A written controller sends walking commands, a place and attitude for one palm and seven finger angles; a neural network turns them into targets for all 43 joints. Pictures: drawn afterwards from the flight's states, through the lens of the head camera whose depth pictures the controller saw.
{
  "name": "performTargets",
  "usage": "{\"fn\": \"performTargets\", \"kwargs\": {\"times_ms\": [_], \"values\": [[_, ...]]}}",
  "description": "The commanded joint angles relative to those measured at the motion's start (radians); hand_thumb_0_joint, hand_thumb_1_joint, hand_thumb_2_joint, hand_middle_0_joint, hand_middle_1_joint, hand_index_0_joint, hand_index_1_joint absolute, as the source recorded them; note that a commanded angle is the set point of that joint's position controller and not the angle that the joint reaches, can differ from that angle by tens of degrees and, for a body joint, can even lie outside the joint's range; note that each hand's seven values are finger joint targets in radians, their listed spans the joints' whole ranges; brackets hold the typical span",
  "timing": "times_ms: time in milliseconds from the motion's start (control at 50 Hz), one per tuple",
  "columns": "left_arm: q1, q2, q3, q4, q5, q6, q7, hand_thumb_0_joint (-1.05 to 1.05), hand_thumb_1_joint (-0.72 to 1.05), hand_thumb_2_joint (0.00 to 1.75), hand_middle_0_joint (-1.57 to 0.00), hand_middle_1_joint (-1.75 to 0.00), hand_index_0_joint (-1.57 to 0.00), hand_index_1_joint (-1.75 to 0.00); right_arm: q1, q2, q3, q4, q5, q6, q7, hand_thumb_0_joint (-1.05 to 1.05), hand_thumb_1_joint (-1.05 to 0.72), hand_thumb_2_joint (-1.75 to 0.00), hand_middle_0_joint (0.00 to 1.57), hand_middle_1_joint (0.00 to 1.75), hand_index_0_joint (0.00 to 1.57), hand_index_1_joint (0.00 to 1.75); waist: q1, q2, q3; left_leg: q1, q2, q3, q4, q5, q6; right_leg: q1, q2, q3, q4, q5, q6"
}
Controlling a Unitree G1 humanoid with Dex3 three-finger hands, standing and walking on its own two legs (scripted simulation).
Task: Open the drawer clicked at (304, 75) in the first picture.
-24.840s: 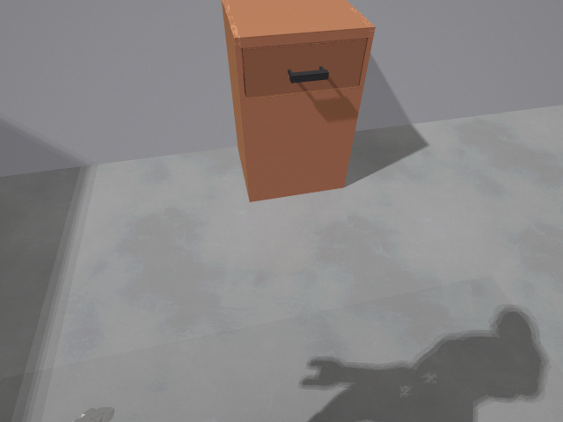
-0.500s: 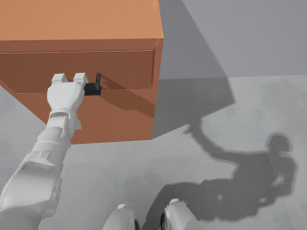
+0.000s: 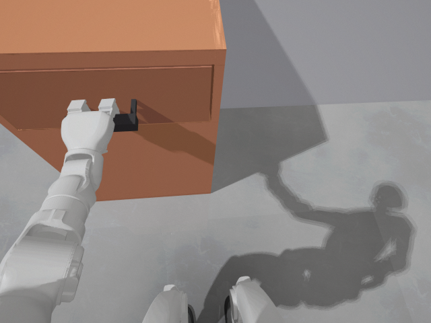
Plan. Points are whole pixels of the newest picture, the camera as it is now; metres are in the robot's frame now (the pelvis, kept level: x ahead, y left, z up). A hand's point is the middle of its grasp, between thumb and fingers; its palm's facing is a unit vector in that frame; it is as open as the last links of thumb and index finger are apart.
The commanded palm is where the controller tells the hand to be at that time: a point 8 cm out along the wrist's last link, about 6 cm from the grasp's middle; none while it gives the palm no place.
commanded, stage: pull the drawer open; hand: left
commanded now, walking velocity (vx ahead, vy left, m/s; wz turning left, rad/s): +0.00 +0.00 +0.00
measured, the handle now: (103, 114) +0.53 +0.21 -0.02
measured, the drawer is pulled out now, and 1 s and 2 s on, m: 0.00 0.10 0.22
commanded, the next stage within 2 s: none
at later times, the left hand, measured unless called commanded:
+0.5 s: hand (98, 159) +0.44 +0.21 -0.04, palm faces -0.05 -0.06 -1.00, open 6.2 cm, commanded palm +0.39 +0.21 +0.01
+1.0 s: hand (95, 190) +0.37 +0.21 -0.04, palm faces -0.04 -0.06 -1.00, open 6.3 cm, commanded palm +0.33 +0.21 +0.01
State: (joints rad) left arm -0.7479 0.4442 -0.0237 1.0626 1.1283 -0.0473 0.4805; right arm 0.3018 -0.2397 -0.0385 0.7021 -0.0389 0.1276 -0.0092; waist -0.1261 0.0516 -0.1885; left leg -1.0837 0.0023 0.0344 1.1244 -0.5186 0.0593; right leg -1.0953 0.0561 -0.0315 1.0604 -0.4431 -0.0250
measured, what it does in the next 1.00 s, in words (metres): stands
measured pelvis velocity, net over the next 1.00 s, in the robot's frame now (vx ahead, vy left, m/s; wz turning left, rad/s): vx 0.02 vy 0.00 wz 0.00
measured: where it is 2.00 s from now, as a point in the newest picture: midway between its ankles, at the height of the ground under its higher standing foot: outside the picture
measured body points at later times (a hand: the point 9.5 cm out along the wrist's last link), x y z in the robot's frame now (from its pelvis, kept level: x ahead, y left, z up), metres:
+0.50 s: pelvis +0.02 +0.00 +0.02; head +0.15 +0.00 +0.45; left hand +0.43 +0.22 +0.02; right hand +0.07 -0.26 -0.12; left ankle -0.01 +0.08 -0.65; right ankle +0.02 -0.11 -0.65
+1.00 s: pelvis +0.02 +0.00 +0.02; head +0.11 +0.00 +0.46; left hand +0.37 +0.21 +0.02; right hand +0.14 -0.25 -0.10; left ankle -0.01 +0.08 -0.65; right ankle +0.02 -0.11 -0.65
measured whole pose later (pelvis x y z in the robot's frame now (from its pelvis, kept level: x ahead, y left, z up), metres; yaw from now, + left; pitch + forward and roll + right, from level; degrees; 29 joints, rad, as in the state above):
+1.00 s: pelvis +0.02 +0.00 +0.02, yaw +0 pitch +21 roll -2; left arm -0.25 0.31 -0.07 0.66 1.14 -0.01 0.54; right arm 0.19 -0.22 -0.05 0.63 -0.03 0.16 0.00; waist -0.04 0.04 -0.19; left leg -0.87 0.00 0.04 1.02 -0.52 0.05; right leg -0.89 0.06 -0.01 0.97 -0.45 -0.03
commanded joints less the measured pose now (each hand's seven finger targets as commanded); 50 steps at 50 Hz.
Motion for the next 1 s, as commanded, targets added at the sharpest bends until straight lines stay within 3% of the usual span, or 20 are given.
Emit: {"fn": "performTargets", "kwargs": {"times_ms": [0,40,100,160,280,340,400,440,480,540,560,740,760,820,860,900,980], "values": [[-0.293,0.202,0.057,-0.152,-0.009,-0.007,0.034,0.0,0.9,0.9,-0.4,-1.35,-0.4,-1.35,0.143,-0.172,-0.056,-0.042,-0.006,-0.017,-0.009,0.0,-0.9,-0.9,0.2,0.3,0.2,0.3,0.015,0.048,-0.485,0.371,-0.006,-0.066,-0.108,0.475,-0.023,0.259,0.01,0.017,-0.099,0.36,-0.018],[-0.276,0.217,0.078,-0.165,-0.018,-0.009,0.034,0.0,0.9,0.9,-0.4,-1.35,-0.4,-1.35,0.143,-0.173,-0.057,-0.041,-0.009,-0.014,-0.007,0.0,-0.9,-0.9,0.2,0.3,0.2,0.3,0.024,0.037,-0.509,0.38,-0.006,-0.066,-0.107,0.499,-0.023,0.281,0.01,0.018,-0.096,0.383,-0.019],[-0.251,0.186,0.05,-0.147,-0.015,-0.007,0.033,0.0,0.9,0.9,-0.4,-1.35,-0.4,-1.35,0.137,-0.17,-0.054,-0.044,-0.005,-0.013,-0.007,0.0,-0.9,-0.9,0.2,0.3,0.2,0.3,0.021,0.028,-0.455,0.354,-0.008,-0.062,-0.116,0.469,-0.022,0.275,0.011,0.017,-0.105,0.364,-0.019],[-0.183,0.187,0.067,-0.17,-0.019,-0.01,0.034,0.0,0.9,0.9,-0.4,-1.35,-0.4,-1.35,0.134,-0.168,-0.056,-0.052,-0.004,-0.01,-0.004,0.0,-0.9,-0.9,0.2,0.3,0.2,0.3,0.044,0.029,-0.503,0.383,-0.006,-0.059,-0.119,0.51,-0.023,0.308,0.011,0.02,-0.1,0.401,-0.019],[-0.02,0.154,0.077,-0.245,-0.029,-0.02,0.038,0.0,0.9,0.9,-0.4,-1.35,-0.4,-1.35,0.111,-0.158,-0.064,-0.072,-0.001,0.0,0.002,0.0,-0.9,-0.9,0.2,0.3,0.2,0.3,0.081,0.009,-0.491,0.416,-0.002,-0.046,-0.14,0.579,-0.024,0.369,0.011,0.026,-0.116,0.47,-0.02],[0.042,0.114,0.06,-0.298,-0.027,-0.021,0.049,0.0,0.9,0.9,-0.4,-1.35,-0.4,-1.35,0.096,-0.152,-0.067,-0.082,-0.001,0.004,0.006,0.0,-0.9,-0.9,0.2,0.3,0.2,0.3,0.087,0.017,-0.488,0.444,0.002,-0.052,-0.151,0.638,-0.029,0.382,0.009,0.027,-0.121,0.503,-0.022],[0.075,0.092,0.05,-0.326,-0.018,-0.014,0.067,0.0,0.9,0.9,-0.4,-1.35,-0.4,-1.35,0.087,-0.149,-0.071,-0.082,-0.001,0.01,0.007,0.0,-0.9,-0.9,0.2,0.3,0.2,0.3,0.079,-0.015,-0.448,0.453,0.006,-0.052,-0.157,0.642,-0.029,0.379,0.009,0.026,-0.133,0.509,-0.018],[0.104,0.08,0.049,-0.379,-0.016,-0.01,0.077,0.0,0.9,0.9,-0.4,-1.35,-0.4,-1.35,0.074,-0.147,-0.073,-0.09,-0.003,0.013,0.011,0.0,-0.9,-0.9,0.2,0.3,0.2,0.3,0.092,0.021,-0.465,0.496,0.009,-0.058,-0.164,0.694,-0.035,0.381,0.008,0.023,-0.134,0.515,-0.023],[0.176,0.069,0.052,-0.383,-0.012,0.005,0.088,0.0,0.9,0.9,-0.4,-1.35,-0.4,-1.35,0.065,-0.142,-0.074,-0.093,-0.003,0.019,0.011,0.0,-0.9,-0.9,0.2,0.3,0.2,0.3,0.093,-0.011,-0.446,0.497,0.009,-0.051,-0.163,0.711,-0.034,0.401,0.008,0.027,-0.141,0.547,-0.02],[0.215,0.061,0.051,-0.449,-0.015,0.015,0.096,0.0,0.9,0.9,-0.4,-1.35,-0.4,-1.35,0.045,-0.14,-0.073,-0.105,-0.003,0.02,0.012,0.0,-0.9,-0.9,0.2,0.3,0.2,0.3,0.099,0.002,-0.446,0.518,0.01,-0.063,-0.17,0.737,-0.038,0.411,0.006,0.027,-0.14,0.557,-0.021],[0.234,0.031,0.029,-0.459,-0.012,0.02,0.099,0.0,0.9,0.9,-0.4,-1.35,-0.4,-1.35,0.04,-0.136,-0.073,-0.109,-0.002,0.02,0.014,0.0,-0.9,-0.9,0.2,0.3,0.2,0.3,0.097,0.009,-0.433,0.528,0.011,-0.061,-0.172,0.735,-0.039,0.401,0.005,0.023,-0.144,0.545,-0.02],[0.266,0.017,0.019,-0.523,-0.005,0.046,0.116,0.0,0.9,0.9,-0.4,-1.35,-0.4,-1.35,-0.015,-0.129,-0.065,-0.134,-0.003,0.018,0.006,0.0,-0.9,-0.9,0.2,0.3,0.2,0.3,0.096,0.009,-0.383,0.52,0.001,-0.058,-0.181,0.662,-0.04,0.403,0.004,0.021,-0.155,0.51,-0.026],[0.297,0.026,0.03,-0.514,-0.001,0.05,0.116,0.0,0.9,0.9,-0.4,-1.35,-0.4,-1.35,-0.018,-0.128,-0.064,-0.135,-0.002,0.019,0.006,0.0,-0.9,-0.9,0.2,0.3,0.2,0.3,0.108,0.004,-0.391,0.519,-0.001,-0.056,-0.182,0.657,-0.04,0.409,0.003,0.022,-0.152,0.501,-0.024],[0.287,0.024,0.022,-0.513,0.002,0.051,0.113,0.0,0.9,0.9,-0.4,-1.35,-0.4,-1.35,-0.029,-0.126,-0.061,-0.141,0.0,0.017,0.001,0.0,-0.9,-0.9,0.2,0.3,0.2,0.3,0.105,-0.013,-0.373,0.495,-0.008,-0.05,-0.185,0.597,-0.038,0.412,0.005,0.022,-0.155,0.478,-0.027],[0.349,0.046,0.049,-0.539,0.004,0.048,0.113,0.0,0.9,0.9,-0.4,-1.35,-0.4,-1.35,-0.041,-0.125,-0.06,-0.151,0.0,0.016,0.0,0.0,-0.9,-0.9,0.2,0.3,0.2,0.3,0.128,0.008,-0.409,0.517,-0.007,-0.051,-0.184,0.636,-0.041,0.427,0.005,0.028,-0.145,0.496,-0.029],[0.374,0.012,0.022,-0.561,-0.002,0.049,0.112,0.0,0.9,0.9,-0.4,-1.35,-0.4,-1.35,-0.049,-0.121,-0.059,-0.16,0.003,0.013,0.001,0.0,-0.9,-0.9,0.2,0.3,0.2,0.3,0.122,0.016,-0.384,0.516,-0.007,-0.048,-0.187,0.627,-0.042,0.421,0.006,0.026,-0.153,0.491,-0.029],[0.419,0.0,0.017,-0.603,-0.005,0.047,0.115,0.0,0.9,0.9,-0.4,-1.35,-0.4,-1.35,-0.06,-0.122,-0.058,-0.172,0.003,0.005,0.002,0.0,-0.9,-0.9,0.2,0.3,0.2,0.3,0.125,-0.002,-0.374,0.51,-0.005,-0.054,-0.19,0.608,-0.042,0.417,0.006,0.025,-0.15,0.472,-0.03]]}}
